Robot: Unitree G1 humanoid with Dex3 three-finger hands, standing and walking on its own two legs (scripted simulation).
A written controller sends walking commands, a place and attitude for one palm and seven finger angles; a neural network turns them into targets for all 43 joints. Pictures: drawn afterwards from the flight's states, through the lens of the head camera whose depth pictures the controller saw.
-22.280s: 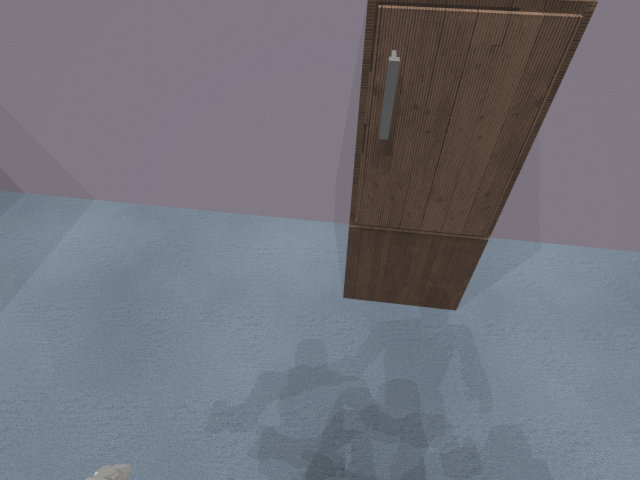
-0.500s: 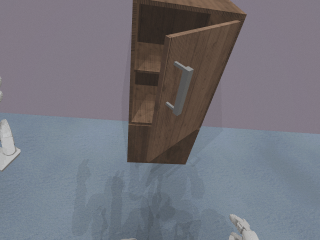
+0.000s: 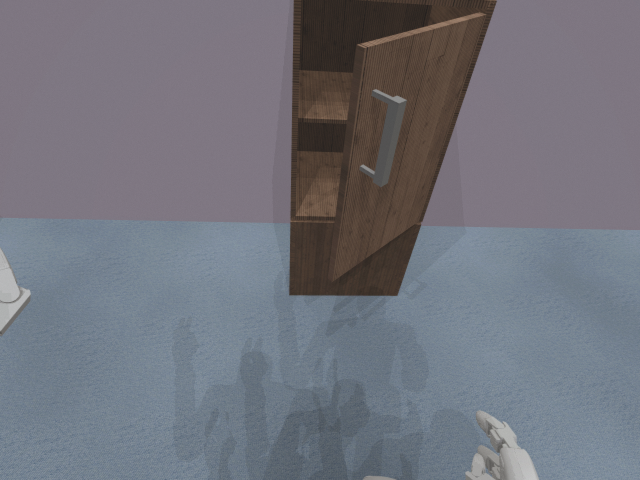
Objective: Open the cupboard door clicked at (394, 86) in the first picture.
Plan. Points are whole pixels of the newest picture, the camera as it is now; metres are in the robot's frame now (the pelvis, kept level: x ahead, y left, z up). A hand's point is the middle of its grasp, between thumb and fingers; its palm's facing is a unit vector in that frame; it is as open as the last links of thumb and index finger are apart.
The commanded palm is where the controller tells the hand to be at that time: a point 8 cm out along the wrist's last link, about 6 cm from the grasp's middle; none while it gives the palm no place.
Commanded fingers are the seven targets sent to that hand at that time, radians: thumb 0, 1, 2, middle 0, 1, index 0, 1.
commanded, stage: stop stepping back and stand still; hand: left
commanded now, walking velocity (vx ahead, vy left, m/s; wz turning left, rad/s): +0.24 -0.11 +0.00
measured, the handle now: (379, 139) +0.69 -0.08 +0.10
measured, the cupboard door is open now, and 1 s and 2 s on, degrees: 40 40 40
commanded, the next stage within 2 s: let the arm hang, fingers relaxed in 0.86 s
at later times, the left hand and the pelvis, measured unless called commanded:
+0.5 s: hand (81, 292) +0.23 +0.24 +0.19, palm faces +0.40 -0.78 -0.47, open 7.4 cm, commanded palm +0.17 +0.29 +0.20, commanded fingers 0.00 0.90 0.90 -0.20 -0.30 -0.20 -0.30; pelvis +0.03 -0.01 +0.01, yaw +0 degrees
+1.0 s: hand (70, 305) +0.24 +0.27 +0.15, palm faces +0.33 -0.79 -0.52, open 7.4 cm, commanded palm none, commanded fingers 0.00 0.90 0.90 -0.20 -0.30 -0.20 -0.30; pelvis +0.03 +0.01 +0.02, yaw +0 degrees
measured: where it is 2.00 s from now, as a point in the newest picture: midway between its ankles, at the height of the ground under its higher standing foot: outside the picture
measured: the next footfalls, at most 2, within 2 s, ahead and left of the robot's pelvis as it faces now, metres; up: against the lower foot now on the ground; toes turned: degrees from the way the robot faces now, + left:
right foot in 0.18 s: +0.04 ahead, -0.10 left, +0.00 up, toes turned -5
left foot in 0.46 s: +0.12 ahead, +0.12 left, +0.00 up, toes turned +3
